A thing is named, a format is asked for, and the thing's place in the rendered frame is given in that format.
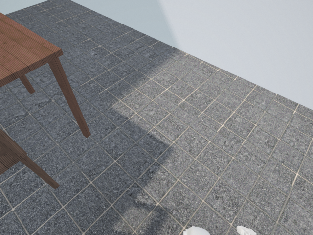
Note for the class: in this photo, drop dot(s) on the chair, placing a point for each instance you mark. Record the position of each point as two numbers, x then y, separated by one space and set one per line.
11 153

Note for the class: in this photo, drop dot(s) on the table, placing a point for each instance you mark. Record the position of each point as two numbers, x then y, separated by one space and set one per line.
22 51

